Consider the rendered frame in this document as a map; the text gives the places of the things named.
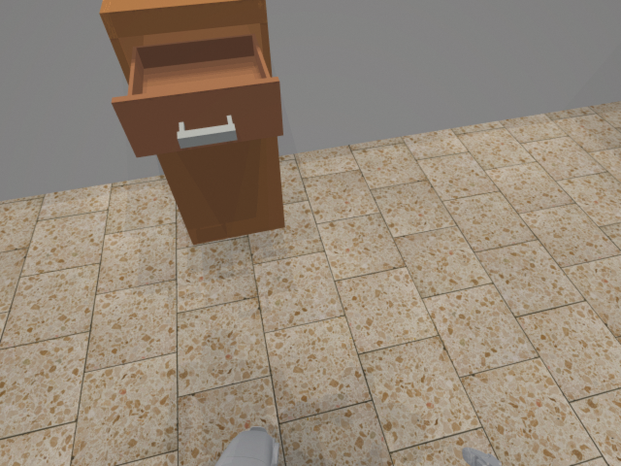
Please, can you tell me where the handle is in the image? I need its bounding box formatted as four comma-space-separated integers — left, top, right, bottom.
177, 116, 238, 149

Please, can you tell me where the cabinet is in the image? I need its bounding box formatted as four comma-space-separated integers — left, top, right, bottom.
99, 0, 285, 245

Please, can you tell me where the drawer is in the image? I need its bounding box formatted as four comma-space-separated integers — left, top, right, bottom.
112, 34, 283, 157

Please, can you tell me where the robot left thigh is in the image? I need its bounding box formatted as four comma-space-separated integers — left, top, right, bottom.
214, 430, 279, 466

